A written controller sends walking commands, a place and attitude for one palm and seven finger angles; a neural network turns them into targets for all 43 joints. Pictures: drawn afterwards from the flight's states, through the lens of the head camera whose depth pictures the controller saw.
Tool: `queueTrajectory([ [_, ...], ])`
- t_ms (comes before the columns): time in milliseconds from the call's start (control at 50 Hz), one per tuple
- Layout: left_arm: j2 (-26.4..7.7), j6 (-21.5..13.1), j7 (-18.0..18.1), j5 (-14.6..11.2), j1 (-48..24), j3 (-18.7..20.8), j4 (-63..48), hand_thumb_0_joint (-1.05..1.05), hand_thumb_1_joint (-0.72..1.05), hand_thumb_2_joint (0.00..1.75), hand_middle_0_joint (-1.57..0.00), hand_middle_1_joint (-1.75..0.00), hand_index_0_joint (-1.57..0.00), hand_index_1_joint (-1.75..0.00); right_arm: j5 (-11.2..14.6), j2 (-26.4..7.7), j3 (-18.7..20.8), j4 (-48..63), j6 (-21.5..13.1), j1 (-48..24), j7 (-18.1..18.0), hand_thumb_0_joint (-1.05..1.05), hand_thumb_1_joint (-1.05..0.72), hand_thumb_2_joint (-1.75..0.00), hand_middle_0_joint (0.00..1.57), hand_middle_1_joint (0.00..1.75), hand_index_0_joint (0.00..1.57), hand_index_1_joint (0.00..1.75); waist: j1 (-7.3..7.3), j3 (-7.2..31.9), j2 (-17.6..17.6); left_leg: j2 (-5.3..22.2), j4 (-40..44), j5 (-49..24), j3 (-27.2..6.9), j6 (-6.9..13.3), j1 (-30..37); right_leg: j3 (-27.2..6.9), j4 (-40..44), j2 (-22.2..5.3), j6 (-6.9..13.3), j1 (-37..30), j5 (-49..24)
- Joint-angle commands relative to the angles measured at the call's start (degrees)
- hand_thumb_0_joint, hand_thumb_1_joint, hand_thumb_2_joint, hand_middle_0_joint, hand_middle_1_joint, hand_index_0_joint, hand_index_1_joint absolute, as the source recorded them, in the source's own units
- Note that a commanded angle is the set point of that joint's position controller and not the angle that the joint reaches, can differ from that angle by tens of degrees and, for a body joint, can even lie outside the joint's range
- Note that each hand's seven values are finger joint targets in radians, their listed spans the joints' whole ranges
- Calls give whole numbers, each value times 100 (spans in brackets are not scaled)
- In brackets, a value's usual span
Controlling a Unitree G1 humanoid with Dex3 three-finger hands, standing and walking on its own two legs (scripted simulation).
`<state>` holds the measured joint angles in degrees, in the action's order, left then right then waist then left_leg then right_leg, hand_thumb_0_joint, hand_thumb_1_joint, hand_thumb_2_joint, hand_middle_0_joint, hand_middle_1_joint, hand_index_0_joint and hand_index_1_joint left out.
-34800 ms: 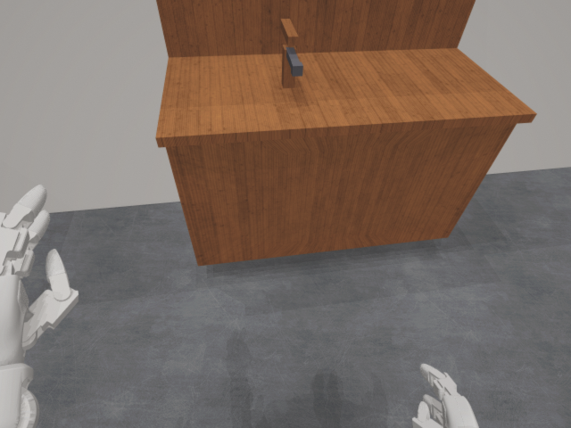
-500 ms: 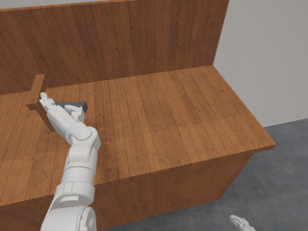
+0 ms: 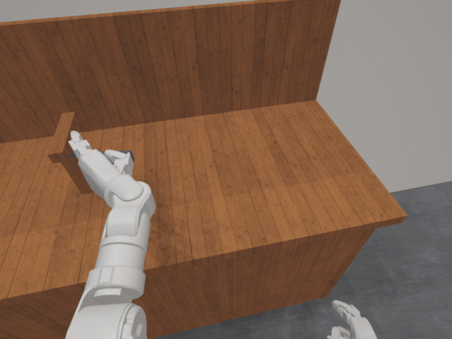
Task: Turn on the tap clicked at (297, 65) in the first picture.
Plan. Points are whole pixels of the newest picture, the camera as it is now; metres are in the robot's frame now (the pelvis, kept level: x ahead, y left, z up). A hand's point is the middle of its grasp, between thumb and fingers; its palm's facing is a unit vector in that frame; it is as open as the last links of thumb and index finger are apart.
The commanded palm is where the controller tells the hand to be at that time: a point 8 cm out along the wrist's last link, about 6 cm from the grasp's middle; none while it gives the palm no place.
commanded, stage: lift the hand up off the lever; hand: left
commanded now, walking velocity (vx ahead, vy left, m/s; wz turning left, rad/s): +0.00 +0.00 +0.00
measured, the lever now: (125, 159) +0.45 +0.27 +0.06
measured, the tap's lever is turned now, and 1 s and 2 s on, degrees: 74 74 74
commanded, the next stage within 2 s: draw the hand back beside the body in 0.68 s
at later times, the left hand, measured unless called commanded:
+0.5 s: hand (120, 157) +0.37 +0.22 +0.14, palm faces +0.79 -0.61 -0.03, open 7.8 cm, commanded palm +0.32 +0.24 +0.14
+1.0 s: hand (132, 163) +0.36 +0.19 +0.15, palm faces +0.40 -0.92 -0.05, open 7.8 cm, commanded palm +0.30 +0.25 +0.15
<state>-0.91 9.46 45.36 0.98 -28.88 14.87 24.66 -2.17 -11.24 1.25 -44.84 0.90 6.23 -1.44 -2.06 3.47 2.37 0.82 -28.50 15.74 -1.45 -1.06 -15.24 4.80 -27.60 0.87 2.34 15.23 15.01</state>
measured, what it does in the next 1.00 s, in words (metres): stands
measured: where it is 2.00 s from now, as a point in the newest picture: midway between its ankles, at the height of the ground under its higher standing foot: outside the picture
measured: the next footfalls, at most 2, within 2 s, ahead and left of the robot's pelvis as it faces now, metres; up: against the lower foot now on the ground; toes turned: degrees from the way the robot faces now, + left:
none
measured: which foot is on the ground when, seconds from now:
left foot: down 0.00-1.00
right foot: down 0.00-1.00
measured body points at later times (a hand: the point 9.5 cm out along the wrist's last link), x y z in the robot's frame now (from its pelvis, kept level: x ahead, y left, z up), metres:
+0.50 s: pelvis +0.00 +0.00 +0.00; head +0.00 -0.02 +0.45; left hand +0.33 +0.25 +0.15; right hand +0.19 -0.23 -0.10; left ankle -0.01 +0.13 -0.74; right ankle -0.01 -0.09 -0.74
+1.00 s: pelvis +0.00 +0.00 +0.01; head -0.01 -0.01 +0.45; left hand +0.33 +0.24 +0.16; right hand +0.17 -0.23 -0.10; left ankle -0.01 +0.13 -0.74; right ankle -0.01 -0.09 -0.74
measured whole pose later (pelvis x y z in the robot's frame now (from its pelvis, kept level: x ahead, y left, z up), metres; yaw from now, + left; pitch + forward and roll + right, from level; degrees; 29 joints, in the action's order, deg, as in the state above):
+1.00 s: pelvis +0.00 +0.00 +0.01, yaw -3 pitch -2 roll +0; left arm -9.7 13.4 16.0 -6.9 -12.5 11.2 4.6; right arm 2.2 -12.0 -0.8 -39.8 3.3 7.7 -5.5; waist -1.8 1.0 2.4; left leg 1.2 -23.2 14.7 1.6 -0.6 -6.4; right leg 1.9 -23.9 1.4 2.0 8.3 13.6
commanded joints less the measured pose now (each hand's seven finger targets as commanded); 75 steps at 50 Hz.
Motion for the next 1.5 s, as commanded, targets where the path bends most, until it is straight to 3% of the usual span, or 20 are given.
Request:
queueTrajectory([
  [0, -932, -229, -24, 224, -2047, -26, -1446, 0, 90, 90, -15, -15, -15, -15, 37, -639, 208, 824, -170, -711, -63, 0, -90, -90, 20, 30, 20, 30, -51, 1571, -409, 5, 137, -1952, 180, 104, 426, -174, 370, -239, -81, -1000, -1765],
  [180, -1063, -132, -154, 150, -2123, -9, -1855, 0, 90, 90, -15, -15, -15, -15, 76, -675, 225, 781, -246, -792, -122, 0, -90, -90, 20, 30, 20, 30, -36, 1571, -297, 7, 210, -1981, 145, 115, 637, -184, 468, -239, -77, -1073, -1735],
  [340, -689, 203, -246, 21, -1755, -348, -2189, 0, 90, 90, -15, -15, -15, -15, 129, -655, 204, 834, -253, -925, -116, 0, -90, -90, 20, 30, 20, 30, -44, 1385, -477, -3, 257, -2302, 168, 81, 790, -121, 485, -248, -83, -1147, -2090],
  [380, -999, 234, -220, 20, -1924, -99, -2305, 0, 90, 90, -15, -15, -15, -15, 129, -668, 189, 797, -240, -984, -145, 0, -90, -90, 20, 30, 20, 30, -107, 1397, -399, -5, 343, -2227, 130, 52, 797, -133, 523, -238, -67, -1191, -1925],
  [460, -931, 298, -170, 105, -1898, -186, -2510, 0, 90, 90, -15, -15, -15, -15, 114, -612, 175, 829, -229, -1051, -115, 0, -90, -90, 20, 30, 20, 30, -118, 1574, -281, 1, 285, -2348, 199, 47, 886, -161, 511, -261, -74, -1290, -2094],
  [560, -774, 358, -211, 94, -2285, -348, -1930, 0, 90, 90, -15, -15, -15, -15, 143, -609, 119, 706, -276, -1129, -151, 0, -90, -90, 20, 30, 20, 30, 1, 974, -463, 11, 463, -1363, 135, 108, 688, -188, 836, -251, -107, -859, -915],
  [580, -1029, 308, -206, 67, -2265, -101, -1963, 0, 90, 90, -15, -15, -15, -15, 147, -627, 130, 710, -281, -1140, -172, 0, -90, -90, 20, 30, 20, 30, -66, 1030, -370, -1, 504, -1317, 115, 107, 697, -200, 838, -236, -92, -915, -843],
  [760, -811, 262, -205, 60, -2107, -250, -1986, 0, 90, 90, -15, -15, -15, -15, 126, -620, 155, 772, -285, -1053, -129, 0, -90, -90, 20, 30, 20, 30, -94, 1418, -348, 11, 390, -1869, 131, 74, 811, -165, 651, -245, -73, -1067, -1440],
  [780, -880, 192, -1093, 322, -1743, -1047, -2248, 0, 90, 90, -15, -15, -15, -15, 169, -790, 118, 733, -146, -748, -232, 0, -90, -90, 20, 30, 20, 30, 224, 1373, -496, -6, 363, -2085, 182, 186, 1030, -331, 381, -195, -40, -1099, -2072],
  [800, -1353, 97, -1499, 191, -1716, -572, -2607, 0, 90, 90, -15, -16, -15, -16, 243, -777, 159, 938, -88, -650, -299, 0, -90, -90, 20, 30, 20, 30, 109, 1716, -383, -1, 354, -2384, 227, 240, 1154, -331, 335, -199, -20, -1306, -2514],
  [820, -1468, 42, -1876, 100, -1560, -618, -2906, 0, 90, 90, -15, -16, -15, -16, 267, -755, 123, 1057, -53, -674, -368, 0, -90, -90, 20, 30, 20, 30, 57, 1856, -299, -28, 352, -2531, 233, 259, 1231, -379, 292, -195, -41, -1487, -2806],
  [880, -2122, -87, -2976, -425, -153, 6, -3006, 0, 90, 90, -16, -17, -16, -17, 397, -749, 36, 1252, 61, -630, -472, 0, -90, -90, 20, 30, 20, 30, -126, 1466, -438, 11, 493, -2517, 226, 256, 1112, -384, 356, -134, -51, -1705, -3010],
  [900, -1974, -69, -3134, -636, 96, 39, -3125, 0, 90, 90, -16, -17, -16, -17, 459, -675, -12, 1412, 57, -715, -488, 0, -90, -90, 20, 30, 20, 30, -202, 1330, -479, -2, 559, -2424, 256, 254, 1050, -348, 406, -124, -71, -1708, -2880],
  [960, -2011, 108, -2983, -873, 428, 300, -3722, 0, 90, 90, -16, -18, -16, -18, 509, -615, -61, 1579, -74, -949, -490, 0, -90, -90, 20, 30, 20, 30, -332, 1008, -195, -9, 649, -2136, 281, 212, 981, -320, 590, -103, -77, -1585, -2358],
  [980, -3004, -390, -3283, -593, 1322, 432, -3351, 0, 90, 90, -16, -18, -16, -18, 323, -747, -3, 1381, -126, -421, -326, 0, -90, -90, 20, 30, 20, 30, -121, 647, -294, 106, 644, -1867, 178, 266, 1071, -398, 618, -246, -84, -1397, -2186],
  [1020, -2843, -909, -3551, -629, 1454, 265, -3699, 0, 90, 90, -16, -19, -16, -19, 379, -710, 14, 1605, -221, -476, -225, 0, -90, -90, 20, 30, 20, 30, -116, 656, -263, 77, 762, -1819, 251, 279, 1028, -445, 705, -236, -78, -1542, -2153],
  [1080, -2643, -1391, -3697, -555, 893, -237, -4450, 0, 90, 90, -17, -20, -17, -20, 387, -733, 14, 1661, -446, -549, -202, 0, -90, -90, 20, 30, 20, 30, 41, 365, 527, 99, 852, -1605, 199, 231, 1396, -481, 958, -191, -31, -1165, -1620],
  [1200, -2510, -1748, -3711, -489, 1287, -421, -3979, 0, 90, 90, -17, -22, -17, -22, 348, -826, 37, 1564, -615, -463, -239, 0, -90, -90, 20, 30, 20, 30, 102, 194, -288, 92, 1033, -1141, 113, 273, 1512, -432, 1180, -127, -53, -1061, -1019],
  [1380, -2838, -1957, -3816, -535, 2559, 208, -4446, 0, 90, 90, -18, -24, -18, -24, 315, -763, 5, 1695, -512, -577, -158, 0, -90, -90, 20, 30, 20, 30, -126, 236, 148, 66, 1098, -1252, 61, 212, 1263, -446, 1171, -151, 5, -1475, -1196],
  [1480, -2741, -1940, -3843, -544, 2918, 186, -4874, 0, 90, 90, -19, -26, -19, -26, 296, -734, -2, 1774, -531, -609, -153, 0, -90, -90, 20, 30, 20, 30, -100, 125, 45, 108, 1033, -1387, 44, 212, 1305, -436, 1162, -139, -1, -1357, -1293],
])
